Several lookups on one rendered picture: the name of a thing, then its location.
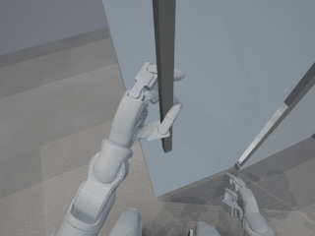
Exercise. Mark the robot left forearm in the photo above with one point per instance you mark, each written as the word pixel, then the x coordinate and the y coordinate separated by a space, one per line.
pixel 94 198

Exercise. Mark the robot thigh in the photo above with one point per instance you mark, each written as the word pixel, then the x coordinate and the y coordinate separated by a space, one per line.
pixel 203 229
pixel 129 223

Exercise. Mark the handle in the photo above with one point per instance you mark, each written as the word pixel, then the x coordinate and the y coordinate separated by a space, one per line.
pixel 164 12

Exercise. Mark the robot left hand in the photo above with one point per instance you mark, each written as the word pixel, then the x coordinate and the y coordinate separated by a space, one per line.
pixel 132 110

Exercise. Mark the robot right thigh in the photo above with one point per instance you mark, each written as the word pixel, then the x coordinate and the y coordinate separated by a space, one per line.
pixel 203 229

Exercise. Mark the fridge door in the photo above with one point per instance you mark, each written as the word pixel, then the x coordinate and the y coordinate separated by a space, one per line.
pixel 241 60

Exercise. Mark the robot right forearm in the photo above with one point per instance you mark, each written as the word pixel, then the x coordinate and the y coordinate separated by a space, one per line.
pixel 254 224

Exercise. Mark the robot left thigh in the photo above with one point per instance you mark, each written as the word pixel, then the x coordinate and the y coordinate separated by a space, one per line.
pixel 129 223

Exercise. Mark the robot right hand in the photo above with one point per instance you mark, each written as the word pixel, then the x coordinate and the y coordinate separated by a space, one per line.
pixel 240 203

